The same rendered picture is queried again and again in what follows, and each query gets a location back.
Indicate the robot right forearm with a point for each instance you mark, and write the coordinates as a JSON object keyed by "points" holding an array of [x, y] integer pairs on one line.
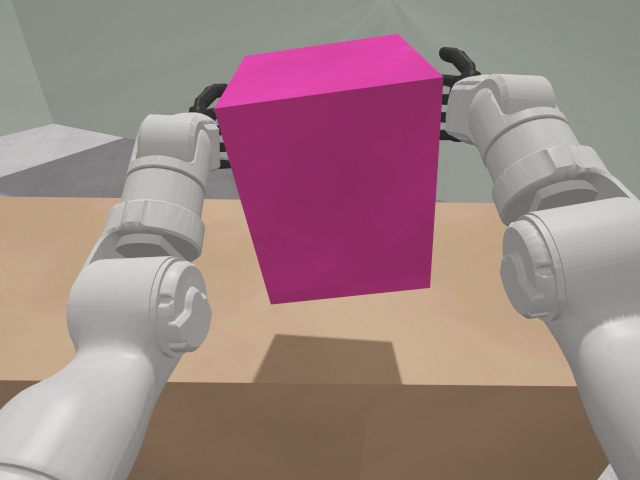
{"points": [[526, 143]]}

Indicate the right robot hand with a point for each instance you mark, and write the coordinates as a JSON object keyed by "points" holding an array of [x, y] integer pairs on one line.
{"points": [[467, 69]]}

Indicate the left robot hand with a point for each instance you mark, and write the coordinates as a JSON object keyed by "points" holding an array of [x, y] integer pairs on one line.
{"points": [[202, 102]]}

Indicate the right robot upper arm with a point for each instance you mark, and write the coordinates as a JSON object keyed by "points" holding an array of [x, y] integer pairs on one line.
{"points": [[577, 268]]}

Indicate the carton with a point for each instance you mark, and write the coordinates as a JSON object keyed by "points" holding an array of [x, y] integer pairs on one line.
{"points": [[334, 151]]}

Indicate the pedestal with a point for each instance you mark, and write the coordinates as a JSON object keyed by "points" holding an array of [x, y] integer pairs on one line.
{"points": [[442, 383]]}

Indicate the robot left forearm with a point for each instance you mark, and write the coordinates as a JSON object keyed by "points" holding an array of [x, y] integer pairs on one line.
{"points": [[166, 183]]}

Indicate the left robot upper arm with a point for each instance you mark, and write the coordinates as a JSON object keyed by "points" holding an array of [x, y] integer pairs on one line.
{"points": [[130, 320]]}

